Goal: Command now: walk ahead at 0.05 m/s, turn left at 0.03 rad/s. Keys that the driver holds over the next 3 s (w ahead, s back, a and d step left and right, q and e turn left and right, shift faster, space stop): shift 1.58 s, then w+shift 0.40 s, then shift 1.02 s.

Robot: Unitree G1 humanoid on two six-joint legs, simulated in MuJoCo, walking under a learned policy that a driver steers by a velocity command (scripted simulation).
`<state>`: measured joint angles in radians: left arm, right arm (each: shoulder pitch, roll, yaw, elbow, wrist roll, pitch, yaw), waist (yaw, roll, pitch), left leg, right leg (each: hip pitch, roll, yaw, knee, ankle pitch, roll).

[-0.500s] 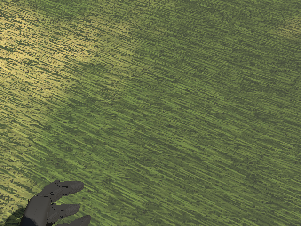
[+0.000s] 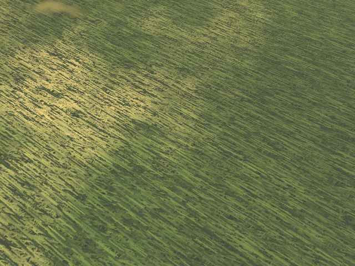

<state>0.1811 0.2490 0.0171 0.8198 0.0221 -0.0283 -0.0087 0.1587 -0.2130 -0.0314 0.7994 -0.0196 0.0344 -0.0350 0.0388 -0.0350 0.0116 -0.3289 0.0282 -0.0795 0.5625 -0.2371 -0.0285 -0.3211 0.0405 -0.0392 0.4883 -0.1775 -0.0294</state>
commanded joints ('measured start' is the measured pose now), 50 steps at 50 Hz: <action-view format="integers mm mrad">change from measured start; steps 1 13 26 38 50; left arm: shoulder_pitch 8 -17 -30 -18 23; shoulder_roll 69 77 84 77 62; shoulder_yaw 17 23 33 32 26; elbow -36 34 110 172 220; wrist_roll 8 -11 -17 -17 -18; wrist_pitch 2 6 26 26 24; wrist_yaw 16 24 42 47 51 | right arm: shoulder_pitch -45 11 -10 -11 22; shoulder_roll -102 -110 -106 -102 -88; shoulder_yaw -26 -36 -39 -33 -24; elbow -42 50 158 239 288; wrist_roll -1 22 24 22 21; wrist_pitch -31 -52 -41 -37 -36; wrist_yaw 2 -2 -7 -10 -11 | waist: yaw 14 -19 -22 -26 -30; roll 154 47 45 39 35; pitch -11 -69 -45 -13 13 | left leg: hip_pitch -58 107 131 125 110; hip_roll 53 26 7 -6 -14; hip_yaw -80 -36 -12 5 18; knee -197 -75 -94 -131 -153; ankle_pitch -218 234 256 164 102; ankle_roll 74 81 78 67 60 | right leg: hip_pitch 63 92 128 131 120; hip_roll -54 -75 -80 -77 -73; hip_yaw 38 51 52 49 48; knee -50 -16 -22 -54 -74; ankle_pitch -118 97 132 74 24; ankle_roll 17 9 9 12 12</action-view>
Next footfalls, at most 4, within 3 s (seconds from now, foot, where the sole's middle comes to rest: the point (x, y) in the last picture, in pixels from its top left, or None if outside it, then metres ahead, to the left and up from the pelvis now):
2.24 left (149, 263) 0.52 0.11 -0.77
2.62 right None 0.49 -0.11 -0.77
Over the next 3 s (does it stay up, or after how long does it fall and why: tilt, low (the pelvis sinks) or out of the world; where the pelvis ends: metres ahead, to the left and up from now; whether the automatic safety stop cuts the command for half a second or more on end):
stays up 0.47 0.02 0.00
